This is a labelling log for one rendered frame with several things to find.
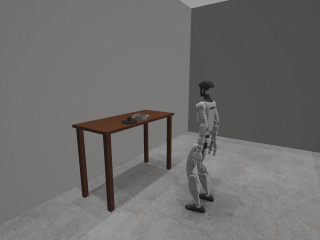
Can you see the right robot forearm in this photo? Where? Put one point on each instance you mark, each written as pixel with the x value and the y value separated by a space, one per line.
pixel 214 132

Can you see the right robot hand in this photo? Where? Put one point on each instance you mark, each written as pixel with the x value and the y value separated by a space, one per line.
pixel 215 145

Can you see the left robot forearm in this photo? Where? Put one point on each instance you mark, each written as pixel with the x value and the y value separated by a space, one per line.
pixel 201 138

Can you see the left robot upper arm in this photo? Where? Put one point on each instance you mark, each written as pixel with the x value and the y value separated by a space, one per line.
pixel 201 109

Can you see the robot right foot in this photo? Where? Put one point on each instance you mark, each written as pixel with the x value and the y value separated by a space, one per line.
pixel 204 197

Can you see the robot torso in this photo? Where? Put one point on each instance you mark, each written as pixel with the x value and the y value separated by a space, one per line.
pixel 210 115

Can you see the table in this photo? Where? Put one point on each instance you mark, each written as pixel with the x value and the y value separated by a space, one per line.
pixel 106 127

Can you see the left robot hand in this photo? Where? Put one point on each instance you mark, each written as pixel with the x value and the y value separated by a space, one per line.
pixel 197 155

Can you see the right robot upper arm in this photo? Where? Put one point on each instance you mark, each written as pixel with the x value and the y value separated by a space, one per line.
pixel 216 117

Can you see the lid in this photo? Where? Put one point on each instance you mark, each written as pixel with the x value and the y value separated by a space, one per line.
pixel 129 121

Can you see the pot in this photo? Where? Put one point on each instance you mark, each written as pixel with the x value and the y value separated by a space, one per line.
pixel 140 116

